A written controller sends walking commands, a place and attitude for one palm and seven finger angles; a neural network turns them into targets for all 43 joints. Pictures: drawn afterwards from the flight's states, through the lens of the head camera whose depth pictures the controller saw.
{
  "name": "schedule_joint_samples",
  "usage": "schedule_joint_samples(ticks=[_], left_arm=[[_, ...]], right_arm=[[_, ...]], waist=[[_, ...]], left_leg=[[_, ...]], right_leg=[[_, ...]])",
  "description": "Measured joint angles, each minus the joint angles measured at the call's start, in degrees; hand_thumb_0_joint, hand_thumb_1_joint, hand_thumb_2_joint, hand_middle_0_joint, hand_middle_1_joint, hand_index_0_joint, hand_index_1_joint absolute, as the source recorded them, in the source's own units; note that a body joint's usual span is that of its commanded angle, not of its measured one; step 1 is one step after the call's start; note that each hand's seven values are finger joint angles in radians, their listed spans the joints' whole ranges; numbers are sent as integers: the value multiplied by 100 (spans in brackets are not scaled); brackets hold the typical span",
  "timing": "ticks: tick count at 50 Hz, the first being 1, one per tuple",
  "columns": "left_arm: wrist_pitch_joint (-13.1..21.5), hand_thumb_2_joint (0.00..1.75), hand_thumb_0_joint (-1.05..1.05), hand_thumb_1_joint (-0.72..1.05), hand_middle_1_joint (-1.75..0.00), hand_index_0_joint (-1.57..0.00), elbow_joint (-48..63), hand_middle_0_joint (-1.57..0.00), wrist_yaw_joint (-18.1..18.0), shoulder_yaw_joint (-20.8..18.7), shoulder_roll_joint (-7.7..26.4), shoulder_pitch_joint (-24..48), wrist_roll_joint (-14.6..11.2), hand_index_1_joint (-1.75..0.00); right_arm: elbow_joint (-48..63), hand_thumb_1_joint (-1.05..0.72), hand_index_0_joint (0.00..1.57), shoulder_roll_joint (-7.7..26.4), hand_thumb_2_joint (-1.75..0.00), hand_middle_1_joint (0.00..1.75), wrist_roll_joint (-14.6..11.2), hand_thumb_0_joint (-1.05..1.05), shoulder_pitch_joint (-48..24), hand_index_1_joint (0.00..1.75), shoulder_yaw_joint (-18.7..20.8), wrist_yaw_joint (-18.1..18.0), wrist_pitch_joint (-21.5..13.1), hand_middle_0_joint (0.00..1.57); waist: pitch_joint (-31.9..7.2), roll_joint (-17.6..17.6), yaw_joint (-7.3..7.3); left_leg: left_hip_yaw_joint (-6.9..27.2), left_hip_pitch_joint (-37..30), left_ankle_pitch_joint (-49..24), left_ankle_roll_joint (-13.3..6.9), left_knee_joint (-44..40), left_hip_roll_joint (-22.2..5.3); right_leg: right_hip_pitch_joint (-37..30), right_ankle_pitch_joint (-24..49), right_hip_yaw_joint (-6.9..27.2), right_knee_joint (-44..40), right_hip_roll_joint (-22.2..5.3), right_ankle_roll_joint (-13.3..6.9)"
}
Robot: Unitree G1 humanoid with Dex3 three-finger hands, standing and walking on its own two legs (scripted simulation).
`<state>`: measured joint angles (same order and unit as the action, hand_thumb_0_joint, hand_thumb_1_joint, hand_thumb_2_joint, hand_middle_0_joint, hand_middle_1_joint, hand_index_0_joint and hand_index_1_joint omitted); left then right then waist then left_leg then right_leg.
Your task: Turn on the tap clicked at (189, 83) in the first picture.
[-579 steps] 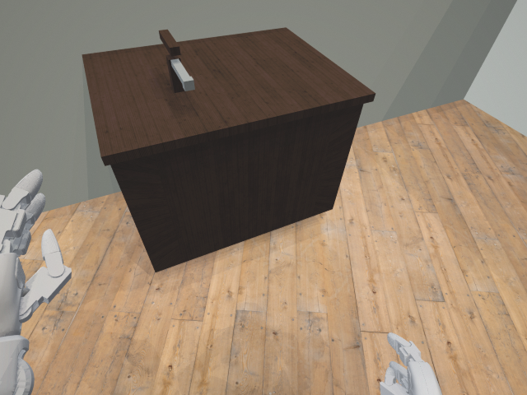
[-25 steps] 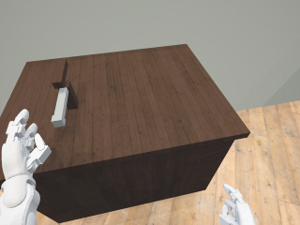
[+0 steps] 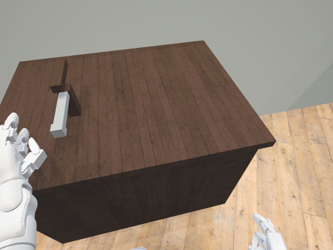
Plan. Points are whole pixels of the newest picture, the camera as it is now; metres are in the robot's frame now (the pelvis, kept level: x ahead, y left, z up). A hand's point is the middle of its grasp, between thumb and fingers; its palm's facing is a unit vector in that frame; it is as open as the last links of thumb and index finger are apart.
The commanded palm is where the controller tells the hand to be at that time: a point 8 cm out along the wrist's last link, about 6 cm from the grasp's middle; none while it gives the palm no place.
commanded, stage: reach beside the lever's end, fingers flat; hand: left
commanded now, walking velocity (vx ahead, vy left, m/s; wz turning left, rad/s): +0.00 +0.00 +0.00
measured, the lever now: (58, 130) +0.37 +0.31 +0.08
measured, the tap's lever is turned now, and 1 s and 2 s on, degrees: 0 0 15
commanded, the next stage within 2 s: push the lever round in 0.72 s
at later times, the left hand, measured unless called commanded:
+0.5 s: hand (48, 139) +0.34 +0.33 +0.07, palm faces +0.50 -0.86 -0.09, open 7.9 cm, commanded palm +0.29 +0.36 +0.07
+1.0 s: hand (47, 143) +0.33 +0.33 +0.06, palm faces +0.51 -0.86 -0.07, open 7.9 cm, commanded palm +0.29 +0.36 +0.07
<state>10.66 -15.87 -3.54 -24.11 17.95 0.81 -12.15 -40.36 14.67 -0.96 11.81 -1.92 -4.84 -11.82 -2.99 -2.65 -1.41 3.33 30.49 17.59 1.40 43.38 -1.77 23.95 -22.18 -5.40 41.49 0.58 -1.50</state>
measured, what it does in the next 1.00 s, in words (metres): stands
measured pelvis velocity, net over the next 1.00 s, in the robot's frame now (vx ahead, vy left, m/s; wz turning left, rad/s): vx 0.01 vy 0.02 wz -0.01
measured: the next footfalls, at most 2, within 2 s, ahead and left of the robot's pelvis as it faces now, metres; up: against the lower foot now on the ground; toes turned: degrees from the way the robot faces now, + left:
none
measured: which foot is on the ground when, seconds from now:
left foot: down 0.00-1.00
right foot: down 0.00-1.00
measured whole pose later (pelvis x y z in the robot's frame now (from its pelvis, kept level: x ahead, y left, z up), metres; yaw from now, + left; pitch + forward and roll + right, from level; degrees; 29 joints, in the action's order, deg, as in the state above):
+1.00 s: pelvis +0.01 +0.02 -0.01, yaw -1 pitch +9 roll -3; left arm 14.2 -25.5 -2.3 -26.6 19.8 8.0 -11.2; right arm -38.3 14.4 -0.5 12.8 -1.5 -3.5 -7.5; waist -4.9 -1.7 0.1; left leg 2.8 37.6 20.3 0.2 48.5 -1.6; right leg 30.3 -23.7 -4.7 44.7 0.4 -0.2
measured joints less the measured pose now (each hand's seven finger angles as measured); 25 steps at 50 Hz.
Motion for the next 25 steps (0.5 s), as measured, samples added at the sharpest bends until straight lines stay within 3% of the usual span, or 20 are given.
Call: schedule_joint_samples(ticks=[20,25], left_arm=[[420,90,2,90,-15,-15,-1476,-15,223,-433,439,1165,125,-15],[445,90,2,90,-15,-15,-1412,-15,264,-420,439,1083,122,-15]], right_arm=[[-34,-90,21,73,-90,30,19,1,211,30,48,22,318,21],[43,-90,21,52,-90,30,27,1,296,30,63,95,413,21]], waist=[[-21,51,162],[-94,58,233]], left_leg=[[20,677,104,-39,406,-23],[-55,729,156,-68,435,-44]], right_leg=[[633,-57,-5,318,24,33],[706,-65,73,325,36,62]])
